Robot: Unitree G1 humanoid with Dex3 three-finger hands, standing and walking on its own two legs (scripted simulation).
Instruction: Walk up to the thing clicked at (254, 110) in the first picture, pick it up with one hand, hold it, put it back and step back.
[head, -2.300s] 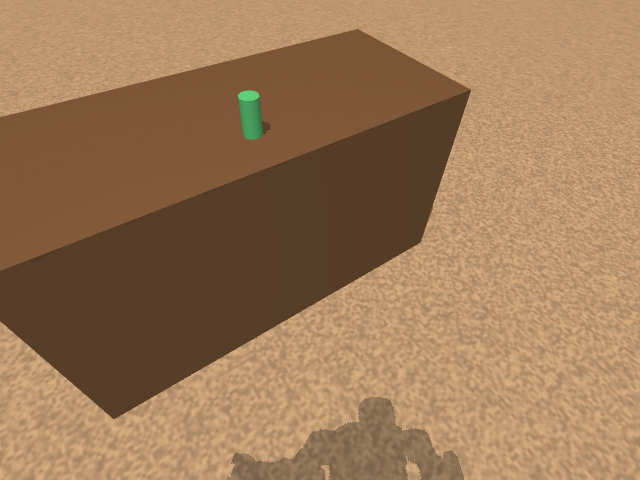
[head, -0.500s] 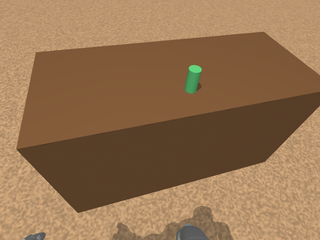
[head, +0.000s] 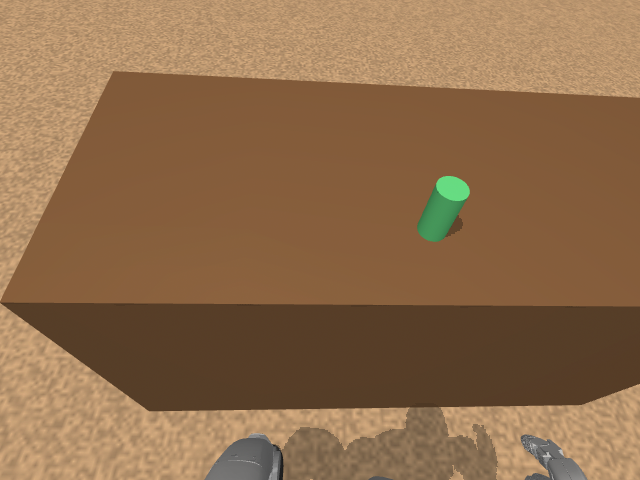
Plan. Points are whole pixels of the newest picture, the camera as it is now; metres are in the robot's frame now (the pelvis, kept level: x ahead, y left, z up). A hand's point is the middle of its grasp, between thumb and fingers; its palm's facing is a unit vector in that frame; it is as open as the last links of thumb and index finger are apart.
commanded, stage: walk up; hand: right
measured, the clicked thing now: (441, 210) +0.50 -0.16 +0.01
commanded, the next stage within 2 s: none
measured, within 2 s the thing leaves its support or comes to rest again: neither
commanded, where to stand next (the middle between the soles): +0.04 +0.02 m, yaw +4 degrees
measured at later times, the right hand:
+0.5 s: hand out of the picture +0.10 -0.31 -0.15, palm faces -0.15 +0.93 -0.32, open 7.4 cm
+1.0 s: hand out of the picture +0.12 -0.26 -0.14, palm faces -0.17 +0.92 -0.36, open 7.4 cm
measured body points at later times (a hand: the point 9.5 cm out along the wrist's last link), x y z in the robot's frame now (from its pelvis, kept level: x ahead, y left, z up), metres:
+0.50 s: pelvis -0.02 -0.04 +0.01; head +0.02 -0.09 +0.45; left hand -0.03 +0.31 -0.05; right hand +0.11 -0.35 -0.13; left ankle -0.03 +0.14 -0.63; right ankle +0.00 -0.17 -0.71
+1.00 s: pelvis -0.02 -0.02 +0.01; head +0.00 -0.02 +0.46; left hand -0.02 +0.30 -0.11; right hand +0.13 -0.31 -0.11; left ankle -0.03 +0.12 -0.70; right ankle +0.03 -0.13 -0.71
